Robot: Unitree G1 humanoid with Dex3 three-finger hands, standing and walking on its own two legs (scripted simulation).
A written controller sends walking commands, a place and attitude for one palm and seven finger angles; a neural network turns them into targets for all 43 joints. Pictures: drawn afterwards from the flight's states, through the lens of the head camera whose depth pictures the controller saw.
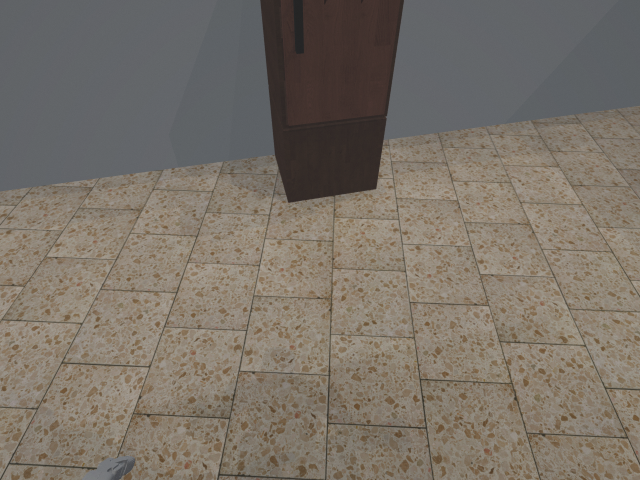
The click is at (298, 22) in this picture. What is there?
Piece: cupboard door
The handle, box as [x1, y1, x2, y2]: [293, 0, 303, 53]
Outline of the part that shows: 293,0 295,50 297,53 303,52 302,0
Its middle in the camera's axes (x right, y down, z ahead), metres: -0.08 -0.69 +1.24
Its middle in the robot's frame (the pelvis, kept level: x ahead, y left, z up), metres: +1.39 +0.14 +0.03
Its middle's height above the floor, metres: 0.80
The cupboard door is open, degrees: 0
